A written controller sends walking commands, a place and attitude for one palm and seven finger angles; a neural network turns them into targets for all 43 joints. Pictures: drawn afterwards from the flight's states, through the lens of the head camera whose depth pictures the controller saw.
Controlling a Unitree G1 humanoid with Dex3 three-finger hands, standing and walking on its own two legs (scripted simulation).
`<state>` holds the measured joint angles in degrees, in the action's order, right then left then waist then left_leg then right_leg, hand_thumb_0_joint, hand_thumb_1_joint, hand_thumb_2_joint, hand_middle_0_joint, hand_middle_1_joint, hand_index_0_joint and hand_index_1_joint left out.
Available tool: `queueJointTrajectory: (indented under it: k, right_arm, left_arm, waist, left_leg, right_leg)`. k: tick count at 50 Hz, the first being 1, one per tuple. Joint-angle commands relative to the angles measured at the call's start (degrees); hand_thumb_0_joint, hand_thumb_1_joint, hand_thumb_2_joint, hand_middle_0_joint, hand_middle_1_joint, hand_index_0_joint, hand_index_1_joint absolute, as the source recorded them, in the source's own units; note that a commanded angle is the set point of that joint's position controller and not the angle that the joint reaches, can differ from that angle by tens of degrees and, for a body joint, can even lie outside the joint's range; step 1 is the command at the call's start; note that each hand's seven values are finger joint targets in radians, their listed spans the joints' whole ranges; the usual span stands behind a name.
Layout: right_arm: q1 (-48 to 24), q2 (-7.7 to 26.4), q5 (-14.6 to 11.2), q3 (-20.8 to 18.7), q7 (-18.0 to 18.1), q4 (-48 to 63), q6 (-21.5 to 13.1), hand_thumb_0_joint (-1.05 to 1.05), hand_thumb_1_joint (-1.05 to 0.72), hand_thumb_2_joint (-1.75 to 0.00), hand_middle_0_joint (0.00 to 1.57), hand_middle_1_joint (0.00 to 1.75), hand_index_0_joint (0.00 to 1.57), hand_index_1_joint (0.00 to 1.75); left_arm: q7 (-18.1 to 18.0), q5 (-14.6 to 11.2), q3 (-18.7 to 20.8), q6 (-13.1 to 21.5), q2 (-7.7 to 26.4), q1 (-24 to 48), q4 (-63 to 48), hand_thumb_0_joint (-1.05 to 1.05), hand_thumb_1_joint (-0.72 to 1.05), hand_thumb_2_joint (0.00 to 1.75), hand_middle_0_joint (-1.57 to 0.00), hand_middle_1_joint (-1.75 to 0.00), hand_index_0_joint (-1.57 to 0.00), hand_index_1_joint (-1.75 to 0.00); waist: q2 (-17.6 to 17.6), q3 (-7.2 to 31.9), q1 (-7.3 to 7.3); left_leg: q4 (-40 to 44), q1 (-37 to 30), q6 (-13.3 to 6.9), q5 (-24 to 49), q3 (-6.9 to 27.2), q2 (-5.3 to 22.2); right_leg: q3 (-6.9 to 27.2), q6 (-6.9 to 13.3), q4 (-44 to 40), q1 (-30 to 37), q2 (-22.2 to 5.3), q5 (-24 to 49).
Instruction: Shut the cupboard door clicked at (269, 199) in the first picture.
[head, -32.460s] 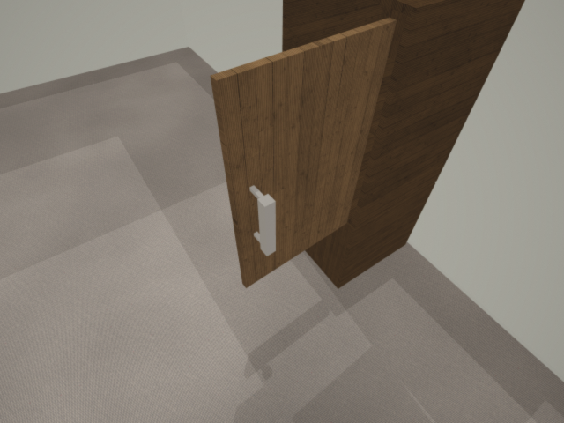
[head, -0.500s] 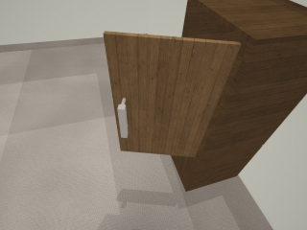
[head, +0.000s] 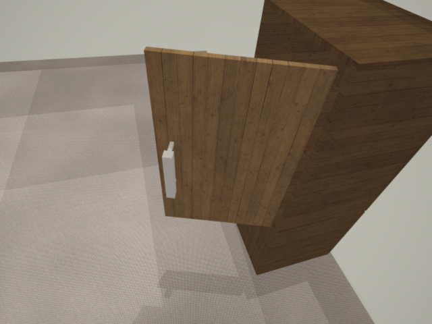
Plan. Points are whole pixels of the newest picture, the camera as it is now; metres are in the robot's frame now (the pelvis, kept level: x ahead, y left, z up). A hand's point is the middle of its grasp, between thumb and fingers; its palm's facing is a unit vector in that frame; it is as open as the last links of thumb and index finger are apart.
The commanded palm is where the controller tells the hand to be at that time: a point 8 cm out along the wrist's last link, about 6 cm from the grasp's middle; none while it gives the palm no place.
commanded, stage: come to a stop and stand still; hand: left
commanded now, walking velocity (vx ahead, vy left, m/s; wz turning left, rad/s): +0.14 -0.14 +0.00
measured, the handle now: (171, 170) +0.50 +0.15 -0.06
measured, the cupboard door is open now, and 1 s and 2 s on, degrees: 69 69 69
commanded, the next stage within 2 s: none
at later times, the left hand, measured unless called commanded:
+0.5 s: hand out of the picture +0.03 +0.15 -0.18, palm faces +0.03 -0.99 -0.17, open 7.4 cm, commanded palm none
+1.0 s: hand out of the picture -0.07 +0.24 -0.17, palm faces +0.05 -0.96 -0.27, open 7.4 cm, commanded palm none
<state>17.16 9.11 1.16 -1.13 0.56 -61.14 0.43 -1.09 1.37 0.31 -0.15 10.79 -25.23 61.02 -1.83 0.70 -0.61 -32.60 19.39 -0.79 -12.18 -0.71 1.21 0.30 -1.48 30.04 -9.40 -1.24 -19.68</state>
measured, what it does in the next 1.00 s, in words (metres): shifts its weight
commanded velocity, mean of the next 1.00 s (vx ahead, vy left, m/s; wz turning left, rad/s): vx -0.02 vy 0.01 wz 0.00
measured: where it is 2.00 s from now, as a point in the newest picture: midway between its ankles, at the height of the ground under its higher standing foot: outside the picture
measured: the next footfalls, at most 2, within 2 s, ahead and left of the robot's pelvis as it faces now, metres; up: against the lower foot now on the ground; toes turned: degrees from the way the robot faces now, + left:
right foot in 1.70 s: -0.11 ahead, -0.07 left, +0.00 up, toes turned -3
left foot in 1.90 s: -0.07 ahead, +0.17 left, +0.00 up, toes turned -1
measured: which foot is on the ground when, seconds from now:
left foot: down 0.00-1.00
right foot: down 0.00-1.00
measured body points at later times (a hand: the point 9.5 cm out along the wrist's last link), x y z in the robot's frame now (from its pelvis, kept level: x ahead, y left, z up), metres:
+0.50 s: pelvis +0.02 -0.01 +0.00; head +0.03 +0.00 +0.45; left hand +0.03 +0.20 -0.16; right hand +0.08 -0.25 -0.14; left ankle +0.06 +0.11 -0.73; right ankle -0.04 -0.15 -0.73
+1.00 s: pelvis -0.05 +0.03 +0.00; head -0.04 +0.04 +0.45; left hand -0.07 +0.29 -0.15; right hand +0.01 -0.21 -0.14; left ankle +0.05 +0.11 -0.73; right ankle -0.04 -0.14 -0.73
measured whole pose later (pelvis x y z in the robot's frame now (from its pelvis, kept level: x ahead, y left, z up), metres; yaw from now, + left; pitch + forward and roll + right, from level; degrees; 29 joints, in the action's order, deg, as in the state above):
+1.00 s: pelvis -0.05 +0.03 +0.00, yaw +2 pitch -2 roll -1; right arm 14.1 12.2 1.2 -1.8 -0.1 -55.9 1.8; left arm -1.6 1.6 0.8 -0.8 13.7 -21.5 56.4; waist 0.7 -1.3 -0.6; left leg -29.0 21.5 -2.9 -9.5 -1.0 -2.5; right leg 4.6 0.4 31.4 -13.2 -1.8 -20.5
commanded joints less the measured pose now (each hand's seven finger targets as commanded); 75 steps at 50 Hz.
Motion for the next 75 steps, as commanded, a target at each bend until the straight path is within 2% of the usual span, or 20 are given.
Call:
queueJointTrajectory:
  k: [1,7,10,12,15,19,25,26,28,31,36,43,50,56,62,66,69,70,72,75]
  right_arm:
    - [0.7,6.6,-0.1,-1.5,0.5,3.4,-1.6,0.0,-0.9,-0.9,0.2,0.3,0.2,0.3]
    - [2.8,8.3,-0.4,-1.9,1.3,2.4,-2.3,0.0,-0.9,-0.9,0.2,0.3,0.2,0.3]
    - [0.5,4.9,-0.8,-0.6,1.7,2.4,-2.8,0.0,-0.9,-0.9,0.2,0.3,0.2,0.3]
    - [0.7,3.1,-1.1,0.1,1.9,2.0,-2.9,0.0,-0.9,-0.9,0.2,0.3,0.2,0.3]
    - [0.1,4.0,-1.3,-0.5,1.8,1.9,-2.3,0.0,-0.9,-0.9,0.2,0.3,0.2,0.3]
    - [-0.9,4.4,-1.3,-0.8,1.7,2.3,-1.5,0.0,-0.9,-0.9,0.2,0.3,0.2,0.3]
    - [-3.3,5.7,-1.0,-1.0,1.1,3.2,-0.8,0.0,-0.9,-0.9,0.2,0.3,0.2,0.3]
    - [-8.3,7.1,-1.0,-0.8,0.8,7.8,-1.3,0.0,-0.9,-0.9,0.2,0.3,0.2,0.3]
    - [-1.9,4.2,-0.2,-0.8,0.8,8.0,-1.3,0.0,-0.9,-0.9,0.2,0.3,0.2,0.3]
    - [-2.9,8.3,-0.6,-1.5,0.5,9.4,-1.3,0.0,-0.9,-0.9,0.2,0.3,0.2,0.3]
    - [-5.4,9.9,0.1,-2.0,0.0,11.7,-0.4,0.0,-0.9,-0.9,0.2,0.3,0.2,0.3]
    - [-6.3,11.2,0.2,-2.5,-0.2,11.6,0.1,0.0,-0.9,-0.9,0.2,0.3,0.2,0.3]
    - [-3.4,12.7,-0.2,-2.7,0.0,8.8,-0.8,0.0,-0.9,-0.9,0.2,0.3,0.2,0.3]
    - [-5.5,15.3,-0.3,-2.9,-0.1,7.6,-1.0,0.0,-0.9,-0.9,0.2,0.3,0.2,0.3]
    - [-7.6,15.0,-0.5,-3.0,0.2,7.1,-0.5,0.0,-0.9,-0.9,0.2,0.3,0.2,0.3]
    - [-2.4,12.8,-0.3,-3.8,0.3,5.7,0.7,0.0,-0.9,-0.9,0.2,0.3,0.2,0.3]
    - [4.8,13.6,-0.5,-4.3,0.3,4.0,0.1,0.0,-0.9,-0.9,0.2,0.3,0.2,0.3]
    - [3.8,13.8,-0.5,-3.6,0.1,4.8,-1.0,0.0,-0.9,-0.9,0.2,0.3,0.2,0.3]
    - [-1.2,17.7,0.1,-3.6,0.9,7.0,-2.5,0.0,-0.9,-0.9,0.2,0.3,0.2,0.3]
    - [-7.6,16.7,0.1,-3.0,0.8,8.4,-1.8,0.0,-0.9,-0.9,0.2,0.3,0.2,0.3]
  left_arm:
    - [0.0,-0.1,1.2,0.8,5.0,-3.8,-1.8,0.0,0.9,0.9,-0.2,-0.3,-0.2,-0.3]
    - [0.1,0.3,1.1,1.2,1.9,-6.0,-1.4,0.0,0.9,0.9,-0.2,-0.3,-0.2,-0.3]
    - [-0.8,-0.3,1.2,2.0,2.7,-7.8,0.1,0.0,0.9,0.9,-0.2,-0.3,-0.2,-0.3]
    - [-1.4,-0.6,1.0,2.5,4.1,-7.2,0.4,0.0,0.9,0.9,-0.2,-0.3,-0.2,-0.3]
    - [-2.0,-0.6,1.1,2.5,5.2,-5.1,-0.7,0.0,0.9,0.9,-0.2,-0.3,-0.2,-0.3]
    - [-2.4,-0.5,1.4,1.7,5.6,-3.2,-2.4,0.0,0.9,0.9,-0.2,-0.3,-0.2,-0.3]
    - [-2.1,-0.3,1.2,0.8,4.9,1.5,-4.5,0.0,0.9,0.9,-0.2,-0.3,-0.2,-0.3]
    - [-3.6,0.2,1.3,1.9,5.1,-0.6,-3.4,0.0,0.9,0.9,-0.2,-0.3,-0.2,-0.3]
    - [-2.8,0.0,1.3,2.3,7.7,4.1,-6.5,0.0,0.9,0.9,-0.2,-0.3,-0.2,-0.3]
    - [-2.5,-0.1,1.1,1.2,5.1,4.7,-7.3,0.0,0.9,0.9,-0.2,-0.3,-0.2,-0.3]
    - [-1.7,0.3,1.3,-0.1,6.6,4.7,-8.3,0.0,0.9,0.9,-0.2,-0.3,-0.2,-0.3]
    - [-1.0,0.4,1.8,-0.3,7.4,-1.2,-7.3,0.0,0.9,0.9,-0.2,-0.3,-0.2,-0.3]
    - [-0.4,-0.1,1.8,1.1,10.6,3.8,-7.3,0.0,0.9,0.9,-0.2,-0.3,-0.2,-0.3]
    - [-0.5,0.3,1.5,0.6,10.3,-1.0,-4.1,0.0,0.9,0.9,-0.2,-0.3,-0.2,-0.3]
    - [0.1,0.4,1.9,0.2,10.4,-5.5,-1.8,0.0,0.9,0.9,-0.2,-0.3,-0.2,-0.3]
    - [-0.1,0.3,3.2,0.1,14.1,6.4,-4.7,0.0,0.9,0.9,-0.2,-0.3,-0.2,-0.3]
    - [-0.9,0.4,4.0,0.3,14.8,17.3,-8.2,0.0,0.9,0.9,-0.2,-0.3,-0.2,-0.3]
    - [-0.8,0.2,2.9,0.3,12.8,14.9,-7.8,0.0,0.9,0.9,-0.2,-0.3,-0.2,-0.3]
    - [-0.5,-0.1,2.6,0.0,10.0,7.3,-6.5,0.0,0.9,0.9,-0.2,-0.3,-0.2,-0.3]
    - [-0.4,0.6,2.7,-1.6,9.3,0.9,-2.8,0.0,0.9,0.9,-0.2,-0.3,-0.2,-0.3]
  waist:
    - [-0.1,-7.5,0.89]
    - [8.9,-6.6,-0.1]
    - [2.7,-1.9,-1.08]
    - [-3.3,-0.1,-0.24]
    - [-3.7,1.3,0.01]
    - [-2.1,0.5,-0.23]
    - [0.5,-2.0,0.01]
    - [4.7,-6.8,-1.1]
    - [4.7,-1.3,2.81]
    - [2.7,1.3,0.98]
    - [5.0,-7.2,0.34]
    - [4.3,-2.3,-1.62]
    - [0.8,-2.0,1.36]
    - [3.7,-5.2,-0.55]
    - [2.4,-2.1,-2.06]
    - [-8.5,-2.2,3.64]
    - [-8.1,-4.0,7.82]
    - [-1.5,-8.4,6.07]
    - [15.3,-12.6,0.57]
    - [12.8,-6.2,-3.06]
  left_leg:
    - [5.2,-0.1,-1.7,-13.1,3.7,3.4]
    - [11.1,-2.2,-5.4,-4.4,11.4,9.8]
    - [0.8,-2.7,-2.4,16.4,2.4,4.6]
    - [-0.2,-2.9,-0.4,15.8,-0.6,2.7]
    - [0.3,-4.6,-0.2,16.4,-1.2,2.0]
    - [0.3,-5.8,-0.1,19.0,-1.0,2.2]
    - [3.8,-7.2,-0.6,14.9,1.8,3.4]
    - [-6.0,-5.9,0.7,12.7,0.5,3.8]
    - [0.4,-6.5,-0.3,5.5,0.5,2.4]
    - [4.1,-5.0,-2.3,8.1,6.3,5.6]
    - [13.3,3.6,-2.2,-19.8,9.8,4.1]
    - [17.4,4.2,-2.3,-23.5,10.7,3.7]
    - [12.5,-6.3,-1.5,-14.0,8.9,2.5]
    - [19.6,0.6,-2.2,-24.3,12.4,4.7]
    - [16.4,0.2,-0.7,-20.6,7.7,1.7]
    - [-9.2,-14.5,1.3,-6.3,1.1,-3.8]
    - [-8.4,-16.3,0.2,-6.3,2.9,-0.6]
    - [5.0,-11.0,-0.8,-11.7,7.1,1.7]
    - [25.0,4.2,-4.5,-24.0,26.3,12.3]
    - [28.8,12.6,-6.6,-33.0,23.5,12.3]
  right_leg:
    - [5.2,5.7,-8.8,-10.4,-3.3,-10.2]
    - [-1.9,3.6,-0.2,-9.0,0.4,1.5]
    - [3.6,3.7,-4.1,-1.4,-3.6,22.2]
    - [3.9,2.8,-3.6,2.5,-6.0,44.7]
    - [3.6,2.2,-1.3,4.3,-6.7,54.3]
    - [3.9,2.4,-1.1,3.0,-6.9,49.6]
    - [3.8,2.8,-4.9,-2.4,-5.0,21.9]
    - [10.1,2.1,-8.3,-7.9,-7.2,35.0]
    - [6.1,4.4,-1.2,-3.1,-8.5,39.9]
    - [1.7,3.3,-1.9,-2.6,-2.0,5.9]
    - [1.5,3.8,-2.2,-8.2,-0.4,-9.3]
    - [0.7,4.5,-0.9,-4.7,1.0,-8.3]
    - [7.7,5.4,-7.1,-13.6,-1.6,-10.3]
    - [5.5,4.9,-4.4,-9.6,0.6,-10.7]
    - [5.8,5.4,-6.2,-6.5,0.0,-8.7]
    - [14.8,8.6,-19.2,-27.0,-8.5,-22.0]
    - [11.2,7.5,-13.5,-29.1,-7.9,-16.3]
    - [9.2,5.8,-5.1,-26.3,-4.2,-14.8]
    - [2.0,3.0,11.1,-16.6,2.0,-6.6]
    - [2.7,3.6,25.5,-7.6,1.1,-4.0]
